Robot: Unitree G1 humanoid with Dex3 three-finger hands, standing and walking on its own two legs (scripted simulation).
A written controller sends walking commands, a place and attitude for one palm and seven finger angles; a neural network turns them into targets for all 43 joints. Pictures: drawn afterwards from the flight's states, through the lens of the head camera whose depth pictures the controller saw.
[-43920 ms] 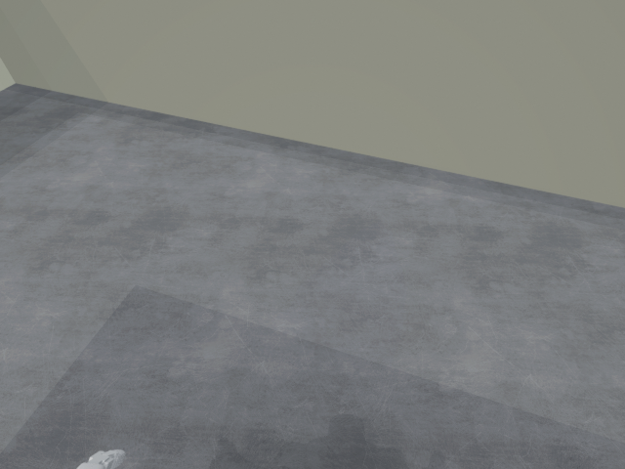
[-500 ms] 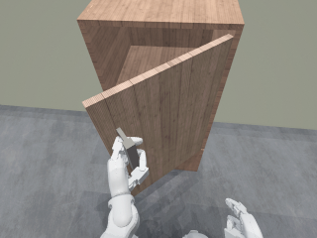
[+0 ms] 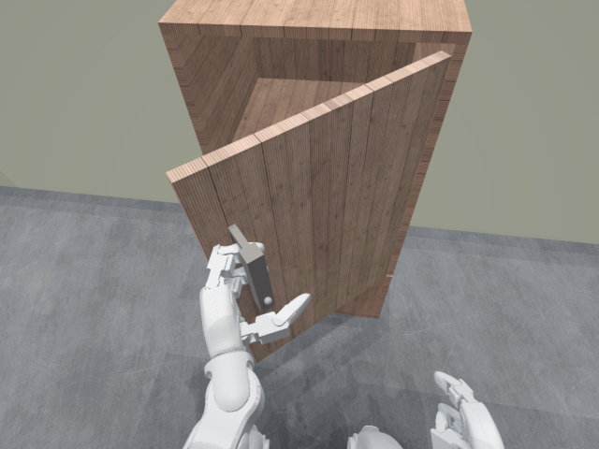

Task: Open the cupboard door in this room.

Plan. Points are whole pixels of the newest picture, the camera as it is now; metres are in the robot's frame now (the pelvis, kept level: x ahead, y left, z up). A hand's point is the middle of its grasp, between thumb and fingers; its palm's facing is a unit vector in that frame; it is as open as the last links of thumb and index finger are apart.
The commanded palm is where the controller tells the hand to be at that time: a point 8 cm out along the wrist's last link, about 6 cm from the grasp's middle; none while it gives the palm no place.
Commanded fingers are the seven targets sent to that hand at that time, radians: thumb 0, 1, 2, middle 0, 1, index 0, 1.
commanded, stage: open thumb and fingers to let go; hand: left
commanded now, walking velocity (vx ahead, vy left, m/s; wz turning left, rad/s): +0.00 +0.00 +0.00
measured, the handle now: (251, 269) +0.34 +0.08 +0.05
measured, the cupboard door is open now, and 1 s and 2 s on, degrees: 43 44 44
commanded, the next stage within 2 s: slide the hand sideways off the handle in 0.42 s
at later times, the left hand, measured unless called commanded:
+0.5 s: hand (270, 298) +0.30 +0.05 +0.05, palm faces +0.20 -0.98 -0.02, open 15.2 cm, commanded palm +0.26 +0.09 +0.05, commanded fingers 0.00 -0.50 0.30 -0.15 -0.30 -0.15 -0.30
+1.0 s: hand (262, 340) +0.24 +0.06 +0.05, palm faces -0.21 -0.98 -0.01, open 16.3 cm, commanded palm +0.23 +0.11 +0.05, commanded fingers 0.00 -0.50 0.30 -0.15 -0.30 -0.15 -0.30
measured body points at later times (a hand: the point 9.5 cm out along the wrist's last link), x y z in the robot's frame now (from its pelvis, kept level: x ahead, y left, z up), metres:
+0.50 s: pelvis -0.01 +0.03 +0.00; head +0.04 +0.01 +0.45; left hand +0.28 +0.10 +0.06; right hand +0.16 -0.19 -0.10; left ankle +0.02 +0.17 -0.66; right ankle +0.02 -0.08 -0.66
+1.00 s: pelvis -0.01 +0.04 -0.01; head +0.05 +0.03 +0.44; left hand +0.25 +0.11 +0.06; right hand +0.17 -0.18 -0.09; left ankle +0.02 +0.17 -0.66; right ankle +0.02 -0.08 -0.66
